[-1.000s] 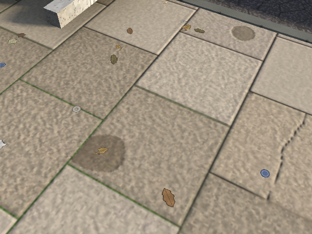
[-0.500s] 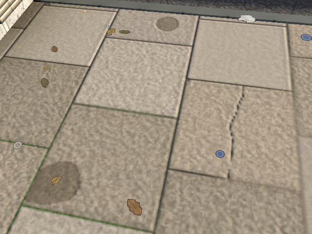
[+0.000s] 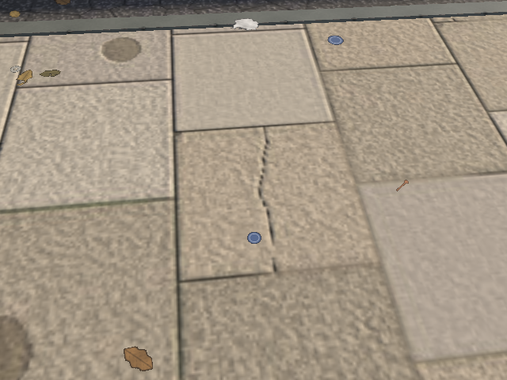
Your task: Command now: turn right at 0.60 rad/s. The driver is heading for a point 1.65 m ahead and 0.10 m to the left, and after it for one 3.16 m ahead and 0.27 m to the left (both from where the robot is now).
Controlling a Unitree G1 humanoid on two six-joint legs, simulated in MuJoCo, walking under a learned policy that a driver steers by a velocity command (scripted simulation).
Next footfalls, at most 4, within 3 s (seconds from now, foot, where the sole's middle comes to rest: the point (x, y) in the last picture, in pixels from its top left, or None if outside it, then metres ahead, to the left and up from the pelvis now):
0.10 right None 0.02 -0.11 -0.78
0.56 left None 0.06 0.08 -0.78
1.20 left None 0.05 0.12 -0.78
1.64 right None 0.43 0.05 -0.78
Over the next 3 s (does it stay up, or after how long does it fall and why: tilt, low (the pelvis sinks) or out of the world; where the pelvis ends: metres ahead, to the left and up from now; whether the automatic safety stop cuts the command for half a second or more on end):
stays up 0.93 0.08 0.01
